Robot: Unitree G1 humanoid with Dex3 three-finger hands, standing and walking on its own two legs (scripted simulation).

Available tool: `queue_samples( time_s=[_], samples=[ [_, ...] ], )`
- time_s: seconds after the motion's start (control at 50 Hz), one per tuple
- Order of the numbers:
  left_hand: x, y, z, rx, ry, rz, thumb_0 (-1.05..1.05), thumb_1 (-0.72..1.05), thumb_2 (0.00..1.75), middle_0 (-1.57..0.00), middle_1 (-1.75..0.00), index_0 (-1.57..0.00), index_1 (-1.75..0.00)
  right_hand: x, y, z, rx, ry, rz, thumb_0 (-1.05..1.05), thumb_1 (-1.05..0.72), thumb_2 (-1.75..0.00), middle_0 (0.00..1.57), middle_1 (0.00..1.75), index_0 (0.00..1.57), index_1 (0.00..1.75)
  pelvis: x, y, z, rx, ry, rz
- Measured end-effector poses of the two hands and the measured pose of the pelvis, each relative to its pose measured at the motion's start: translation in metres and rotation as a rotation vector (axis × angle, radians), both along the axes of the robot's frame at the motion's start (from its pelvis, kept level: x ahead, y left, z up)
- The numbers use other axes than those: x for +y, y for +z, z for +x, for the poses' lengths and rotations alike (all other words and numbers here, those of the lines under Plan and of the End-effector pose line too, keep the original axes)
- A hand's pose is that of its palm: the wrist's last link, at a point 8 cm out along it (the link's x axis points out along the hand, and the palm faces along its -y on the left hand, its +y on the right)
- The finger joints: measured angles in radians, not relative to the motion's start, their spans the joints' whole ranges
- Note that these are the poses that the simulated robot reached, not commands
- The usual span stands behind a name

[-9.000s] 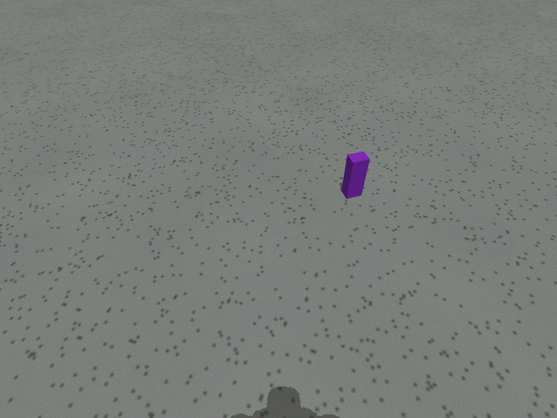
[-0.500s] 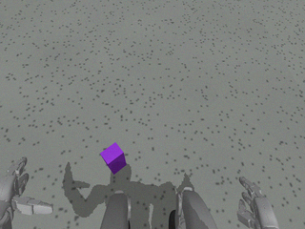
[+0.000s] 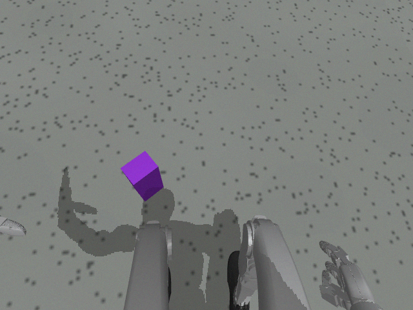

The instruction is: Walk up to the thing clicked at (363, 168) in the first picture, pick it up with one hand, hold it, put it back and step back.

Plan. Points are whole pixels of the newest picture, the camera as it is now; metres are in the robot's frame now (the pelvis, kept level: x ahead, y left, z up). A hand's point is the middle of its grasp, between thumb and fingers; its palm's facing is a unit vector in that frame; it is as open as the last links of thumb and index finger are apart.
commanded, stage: go down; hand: left
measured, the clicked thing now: (145, 179) +0.46 +0.19 -0.39
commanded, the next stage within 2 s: approach in 1.16 s
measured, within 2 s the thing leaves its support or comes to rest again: neither
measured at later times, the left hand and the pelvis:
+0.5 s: hand (11, 184) +0.35 +0.39 -0.08, palm faces +0.16 -0.98 -0.12, open 17.5 cm; pelvis +0.00 +0.00 -0.05, yaw -1 degrees
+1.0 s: hand (13, 178) +0.37 +0.39 -0.09, palm faces +0.16 -0.98 -0.10, open 17.7 cm; pelvis -0.01 +0.00 -0.08, yaw -1 degrees
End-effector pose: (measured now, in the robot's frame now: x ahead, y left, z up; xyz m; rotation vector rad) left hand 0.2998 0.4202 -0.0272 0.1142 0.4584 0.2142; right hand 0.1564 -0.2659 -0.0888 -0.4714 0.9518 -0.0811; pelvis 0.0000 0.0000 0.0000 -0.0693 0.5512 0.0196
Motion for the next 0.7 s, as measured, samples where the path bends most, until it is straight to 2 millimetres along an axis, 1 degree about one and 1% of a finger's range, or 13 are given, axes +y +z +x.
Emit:
queue_samples(
  time_s=[0.16, 0.32, 0.7],
  samples=[
    [0.006, -0.016, 0.01, -0.041, -0.014, -0.009, -0.01, -0.5, 0.06, -0.06, -0.04, -0.05, -0.04, -0.008, -0.022, -0.009, 0.043, -0.003, -0.024, 0.01, -0.87, -0.89, 0.2, 0.3, 0.21, 0.3, 0.0, -0.021, -0.002, 0.019, -0.002, -0.008],
    [0.011, -0.027, 0.019, -0.081, -0.025, -0.01, -0.01, -0.52, 0.07, -0.05, -0.04, -0.05, -0.05, -0.011, -0.042, -0.015, 0.081, 0.002, -0.036, 0.01, -0.87, -0.9, 0.2, 0.3, 0.21, 0.3, 0.001, -0.039, -0.003, 0.027, -0.002, -0.012],
    [0.018, -0.042, 0.033, -0.136, -0.036, -0.022, -0.01, -0.59, 0.06, -0.06, -0.05, -0.05, -0.05, -0.008, -0.076, -0.024, 0.122, 0.02, -0.029, 0.01, -0.88, -0.9, 0.2, 0.3, 0.21, 0.3, 0.002, -0.068, -0.008, 0.03, -0.003, -0.017]
  ],
)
